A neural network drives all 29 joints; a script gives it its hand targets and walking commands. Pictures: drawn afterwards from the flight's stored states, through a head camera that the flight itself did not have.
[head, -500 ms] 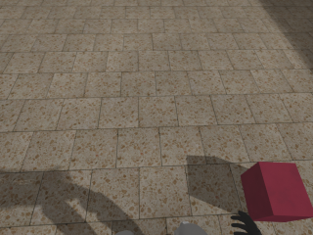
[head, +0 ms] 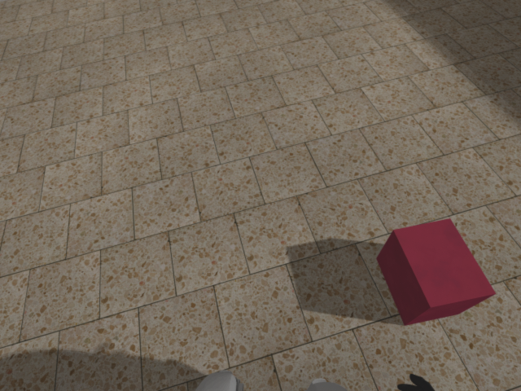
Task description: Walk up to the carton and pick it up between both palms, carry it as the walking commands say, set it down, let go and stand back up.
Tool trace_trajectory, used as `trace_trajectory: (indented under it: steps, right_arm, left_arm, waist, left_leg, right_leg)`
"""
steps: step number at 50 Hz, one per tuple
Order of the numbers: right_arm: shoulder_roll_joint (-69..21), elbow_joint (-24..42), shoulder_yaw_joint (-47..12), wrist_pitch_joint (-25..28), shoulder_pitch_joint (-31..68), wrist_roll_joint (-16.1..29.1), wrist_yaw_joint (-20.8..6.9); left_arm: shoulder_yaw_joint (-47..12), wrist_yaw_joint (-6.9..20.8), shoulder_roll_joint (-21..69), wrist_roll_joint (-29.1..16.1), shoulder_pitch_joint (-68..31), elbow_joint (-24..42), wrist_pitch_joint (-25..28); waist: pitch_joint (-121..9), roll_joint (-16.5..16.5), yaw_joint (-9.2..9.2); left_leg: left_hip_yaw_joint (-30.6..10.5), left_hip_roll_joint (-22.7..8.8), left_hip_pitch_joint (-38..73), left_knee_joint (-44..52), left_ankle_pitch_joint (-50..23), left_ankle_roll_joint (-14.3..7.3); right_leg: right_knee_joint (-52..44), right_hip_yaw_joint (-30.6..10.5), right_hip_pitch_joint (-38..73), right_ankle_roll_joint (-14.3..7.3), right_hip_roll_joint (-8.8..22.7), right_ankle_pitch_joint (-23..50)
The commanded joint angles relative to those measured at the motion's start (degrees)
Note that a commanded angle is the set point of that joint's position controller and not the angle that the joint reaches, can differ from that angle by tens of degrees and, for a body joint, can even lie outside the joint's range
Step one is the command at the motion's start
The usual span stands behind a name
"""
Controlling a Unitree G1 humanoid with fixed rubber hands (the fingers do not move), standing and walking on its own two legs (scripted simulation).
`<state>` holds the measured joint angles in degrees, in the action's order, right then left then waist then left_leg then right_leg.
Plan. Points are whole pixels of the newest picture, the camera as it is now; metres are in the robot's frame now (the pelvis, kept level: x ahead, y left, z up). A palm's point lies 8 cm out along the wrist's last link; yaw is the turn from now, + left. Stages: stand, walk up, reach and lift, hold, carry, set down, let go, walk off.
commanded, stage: walk up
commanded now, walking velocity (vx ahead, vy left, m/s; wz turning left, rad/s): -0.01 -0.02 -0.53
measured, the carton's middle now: (426, 273) +0.52 -0.50 -0.64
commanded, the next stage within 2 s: none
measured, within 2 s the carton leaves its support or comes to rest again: neither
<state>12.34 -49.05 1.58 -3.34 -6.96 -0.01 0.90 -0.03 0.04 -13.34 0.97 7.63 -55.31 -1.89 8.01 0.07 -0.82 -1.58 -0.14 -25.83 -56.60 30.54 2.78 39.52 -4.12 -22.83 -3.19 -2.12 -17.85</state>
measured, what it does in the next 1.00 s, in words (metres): steps on the spot, turning right: left foot, then right foot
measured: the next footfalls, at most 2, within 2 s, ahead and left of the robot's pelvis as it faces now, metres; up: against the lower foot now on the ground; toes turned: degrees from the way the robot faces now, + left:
left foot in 0.12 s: +0.02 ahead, +0.14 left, +0.00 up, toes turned -4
right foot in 0.40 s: -0.01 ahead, -0.12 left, +0.00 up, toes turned -12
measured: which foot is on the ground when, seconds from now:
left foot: up 0.00-0.10, down 0.12-0.40, up 0.42-0.82, down 0.84-1.00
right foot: down 0.00-0.12, up 0.14-0.38, down 0.40-0.86, up 0.88-1.00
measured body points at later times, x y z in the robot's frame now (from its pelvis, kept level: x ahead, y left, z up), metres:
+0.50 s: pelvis -0.01 -0.03 -0.01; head +0.05 -0.07 +0.44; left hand +0.14 +0.19 -0.14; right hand +0.02 -0.29 -0.17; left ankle -0.02 +0.14 -0.68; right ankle -0.05 -0.11 -0.72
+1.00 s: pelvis +0.03 +0.00 -0.01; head +0.09 +0.00 +0.44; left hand +0.20 +0.18 -0.17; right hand +0.02 -0.28 -0.13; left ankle +0.05 +0.10 -0.72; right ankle -0.09 -0.10 -0.66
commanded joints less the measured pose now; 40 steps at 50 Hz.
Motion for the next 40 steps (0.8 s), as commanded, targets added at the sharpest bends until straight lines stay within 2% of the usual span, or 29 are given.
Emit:
trace_trajectory:
  steps: [1, 2, 3, 4, 5, 6, 8, 10, 12, 13, 14, 15, 16, 17, 18, 19, 20, 21, 23, 24, 25, 27, 32, 33, 34, 36, 38, 39, 40]
  right_arm:
    - [4.8, 4.5, 0.6, 1.2, -6.0, -0.9, 1.3]
    - [6.3, 3.4, 1.3, 1.4, -9.5, -1.3, 1.7]
    - [11.5, 1.8, 2.7, 1.5, -15.5, -2.6, 2.5]
    - [14.6, 2.0, 2.9, 1.4, -14.0, -2.6, 2.9]
    - [13.8, 3.9, 2.4, 0.8, -8.5, -2.9, 3.0]
    - [13.1, 5.1, 1.8, 0.9, -3.8, -2.8, 2.8]
    - [9.6, 5.9, 0.8, 1.1, 3.0, -2.6, 2.4]
    - [10.6, 5.8, 1.3, 1.1, 6.7, -3.2, 2.2]
    - [10.0, 5.6, 1.7, 0.3, 3.3, -3.7, 2.2]
    - [11.1, 4.8, 2.3, 0.2, 1.7, -3.8, 2.1]
    - [12.0, 4.1, 3.1, 0.7, 1.9, -3.8, 2.0]
    - [12.4, 2.9, 3.3, 0.6, 1.1, -3.8, 2.0]
    - [13.3, 3.2, 3.5, 0.6, 0.9, -3.8, 1.6]
    - [11.4, 3.1, 3.1, 0.3, 0.8, -3.8, 0.8]
    - [6.7, 3.6, 1.9, 0.9, -3.0, -3.8, 0.7]
    - [4.4, 4.6, 0.8, 0.8, -2.1, -2.9, 1.1]
    - [4.9, 6.4, 1.0, 1.1, 1.6, -2.5, 0.9]
    - [5.4, 6.2, 1.4, 1.1, 3.3, -2.4, 0.5]
    - [5.1, 6.9, 1.8, 1.6, 8.0, -2.2, -0.3]
    - [5.3, 6.8, 1.8, 1.2, 5.4, -1.7, -0.4]
    - [5.2, 6.7, 2.2, 1.7, 6.5, -1.5, -0.1]
    - [4.7, 6.6, 2.4, 1.6, 7.3, -1.4, -0.1]
    - [4.0, 6.0, 1.7, 1.3, 5.8, -1.2, 0.2]
    - [4.3, 6.1, 1.4, 1.4, 7.1, -1.3, 0.2]
    - [4.1, 7.0, 1.2, 1.6, 8.1, -1.1, 0.3]
    - [4.9, 6.2, 1.2, 1.6, 5.6, -0.9, 0.6]
    - [4.7, 4.3, 0.9, 2.2, -0.6, -0.9, 1.0]
    - [7.0, 2.5, 1.2, 2.3, -7.5, -1.0, 1.2]
    - [13.1, 1.9, 2.7, 2.4, -12.2, -2.5, 2.0]
  left_arm:
    - [3.5, -1.3, -10.8, 0.3, -1.4, 5.5, -0.5]
    - [3.0, -0.9, -9.7, 0.1, -3.6, 6.7, -0.4]
    - [2.4, -0.7, -6.8, -0.1, -4.7, 8.1, 0.0]
    - [2.1, -1.0, -5.5, 0.3, -5.6, 8.4, -0.2]
    - [2.7, -0.7, -6.0, 1.1, -4.7, 8.9, -0.6]
    - [3.3, -0.6, -7.1, 1.3, -2.7, 7.6, -1.1]
    - [3.8, 0.5, -6.2, 1.4, 2.1, 5.9, -1.5]
    - [3.5, 0.8, -6.1, 1.2, 2.9, 5.7, -1.8]
    - [2.7, 1.1, -4.9, 0.9, 0.0, 6.1, -2.0]
    - [2.8, 1.2, -4.7, 0.7, -0.3, 6.2, -1.7]
    - [2.7, 1.2, -4.6, 0.2, 0.2, 4.7, -1.1]
    - [2.4, 1.1, -4.9, 0.3, 3.1, 4.0, -0.4]
    - [2.8, 0.8, -5.2, -0.3, 6.5, 2.9, 0.0]
    - [2.8, 0.4, -6.7, -0.3, 10.6, 1.8, 1.2]
    - [4.2, -0.1, -12.9, 0.0, 10.8, 2.0, 2.2]
    - [4.0, -0.3, -15.1, -0.6, 11.9, 2.0, 2.7]
    - [4.3, -0.8, -14.2, -0.9, 13.3, 2.3, 2.7]
    - [4.4, -1.0, -12.1, -0.9, 12.5, 1.6, 2.4]
    - [4.2, -1.8, -10.7, -1.1, 11.5, 2.4, 2.5]
    - [4.1, -2.0, -11.1, -1.2, 9.7, 3.5, 2.4]
    - [4.0, -1.9, -10.3, -1.0, 12.5, 2.5, 2.3]
    - [3.8, -2.0, -10.7, -1.1, 14.3, 2.2, 2.6]
    - [3.9, -2.4, -10.0, -0.6, 13.0, 2.7, 2.1]
    - [4.1, -2.5, -10.0, -0.3, 11.1, 3.5, 1.7]
    - [4.4, -2.4, -10.8, -0.2, 11.7, 4.2, 1.9]
    - [4.8, -2.4, -11.2, -0.2, 9.6, 4.7, 1.6]
    - [4.7, -2.2, -11.1, -0.4, 6.1, 5.8, 0.7]
    - [4.4, -2.1, -10.3, -0.9, 3.4, 6.9, 0.6]
    - [4.0, -1.8, -5.9, -0.7, 4.0, 9.3, 1.3]
  waist:
    - [-15.1, 11.5, 3.55]
    - [-15.4, 8.5, 6.12]
    - [-17.7, -4.9, 8.08]
    - [-15.5, -16.3, 6.45]
    - [-11.7, -13.2, 3.79]
    - [-11.0, -8.1, 1.84]
    - [-6.1, -8.2, -0.62]
    - [-5.2, -13.2, -1.18]
    - [-2.5, -13.2, -0.04]
    - [-2.5, -11.0, -0.33]
    - [-3.2, -14.2, -0.66]
    - [-7.3, -16.4, -1.79]
    - [-9.8, -12.1, -3.18]
    - [-11.8, -6.6, -4.27]
    - [-12.7, 17.9, -4.46]
    - [-14.6, 24.8, -4.03]
    - [-14.6, 19.2, -4.36]
    - [-14.2, 15.6, -3.73]
    - [-12.0, 13.3, -3.44]
    - [-14.4, 15.3, -2.63]
    - [-15.5, 13.0, -4.18]
    - [-16.9, 12.8, -3.83]
    - [-16.9, 15.1, -3.79]
    - [-14.8, 10.6, -2.66]
    - [-14.8, 11.9, -3.05]
    - [-14.9, 11.1, -1.67]
    - [-15.4, 13.6, 2.32]
    - [-16.8, 7.0, 6.21]
    - [-20.7, -12.8, 6.30]
  left_leg:
    - [1.2, 2.4, 18.2, 25.5, -10.4, -1.3]
    - [-3.1, -0.9, 26.8, 33.6, -12.1, -3.5]
    - [-15.9, -14.4, 35.0, 38.8, -11.7, -7.9]
    - [-25.2, -26.7, 29.2, 43.7, -10.7, -12.8]
    - [-21.3, -28.5, 21.9, 42.9, -12.0, -14.8]
    - [-17.8, -26.7, 19.7, 42.7, -14.4, -14.2]
    - [-9.1, -21.3, 14.1, 41.4, -18.5, -12.2]
    - [-4.6, -19.3, 11.5, 38.1, -20.4, -10.1]
    - [-3.4, -16.5, 9.5, 38.8, -11.3, -8.4]
    - [-4.5, -17.7, 9.1, 38.1, -12.6, -8.9]
    - [-3.1, -17.2, 8.7, 35.9, -16.0, -8.0]
    - [0.1, -16.2, 12.9, 30.2, -28.0, -7.5]
    - [0.3, -15.5, 11.1, 23.8, -30.2, -7.1]
    - [3.6, -12.0, 6.6, 14.7, -22.0, -5.1]
    - [8.8, -4.5, -6.5, -2.0, 2.7, -1.2]
    - [1.8, -1.2, -11.1, -8.5, 10.3, -0.7]
    - [1.2, -1.7, -12.2, -11.9, 7.8, 0.0]
    - [1.2, -3.3, -12.3, -13.0, 3.7, -0.5]
    - [0.7, -2.2, -14.9, -12.1, 0.6, -0.8]
    - [-0.3, -1.4, -11.5, -10.9, -0.6, -0.6]
    - [0.2, -1.1, -14.5, -10.0, 0.0, -0.6]
    - [-0.4, -0.6, -13.2, -9.9, -2.1, -0.5]
    - [0.7, 0.8, -8.0, 0.8, -5.3, -0.1]
    - [0.8, 0.9, -5.9, 2.2, -5.7, -0.3]
    - [0.6, 0.7, -5.1, 6.4, -6.5, -0.6]
    - [1.9, 1.3, 0.1, 12.0, -7.9, -0.8]
    - [3.8, 1.2, 13.6, 23.9, -15.9, -1.5]
    - [-0.9, -2.9, 28.0, 31.0, -20.0, -3.5]
    - [-17.0, -19.5, 37.5, 37.3, -29.5, -8.1]
  right_leg:
    - [-14.0, -19.6, 0.7, -3.8, 8.7, 21.4]
    - [-9.3, -16.9, -8.6, -0.8, 5.3, 16.2]
    - [0.9, -9.6, -20.3, 1.8, -0.7, 3.9]
    - [18.4, -1.8, -21.7, 2.4, -1.6, -12.0]
    - [26.3, -1.0, -18.6, 3.2, 1.9, -12.4]
    - [29.6, -0.6, -15.4, 3.7, 2.0, -10.7]
    - [31.4, 0.7, -11.2, 5.0, 1.4, -7.1]
    - [25.2, 2.7, -5.8, 4.8, 2.7, -9.5]
    - [17.2, 4.8, -4.1, 5.2, 2.7, -10.6]
    - [11.5, 5.7, -1.4, 4.9, 2.3, -11.7]
    - [5.4, 5.4, 3.3, 4.6, 1.9, -11.1]
    - [0.6, 6.7, 6.8, 3.9, 0.8, -8.3]
    - [-6.4, 5.9, 13.2, 3.3, 1.3, -5.9]
    - [-14.3, 2.6, 18.0, 1.9, 3.1, 7.1]
    - [-15.4, -18.5, 26.1, -2.7, 17.6, 34.7]
    - [-15.8, -29.9, 24.9, -4.2, 21.4, 55.8]
    - [-16.0, -29.2, 26.5, -7.2, 21.4, 55.8]
    - [-16.1, -24.0, 26.1, -5.7, 19.6, 50.8]
    - [-13.2, -23.2, 25.0, -5.8, 15.8, 53.6]
    - [-14.4, -23.4, 25.1, -5.8, 15.0, 52.2]
    - [-12.4, -22.5, 29.3, -5.2, 14.0, 56.7]
    - [-12.8, -25.1, 29.3, -4.4, 14.6, 59.5]
    - [-14.4, -23.9, 23.8, -6.4, 12.3, 47.8]
    - [-16.3, -24.2, 18.9, -7.1, 12.5, 43.4]
    - [-15.9, -25.5, 18.2, -7.5, 12.2, 40.4]
    - [-13.1, -23.0, 15.2, -6.9, 10.5, 42.2]
    - [-9.6, -20.8, 4.6, -4.6, 7.2, 34.8]
    - [-2.5, -17.3, -6.4, -2.5, 4.0, 27.2]
    - [12.6, -7.6, -17.9, 1.4, -3.6, -4.0]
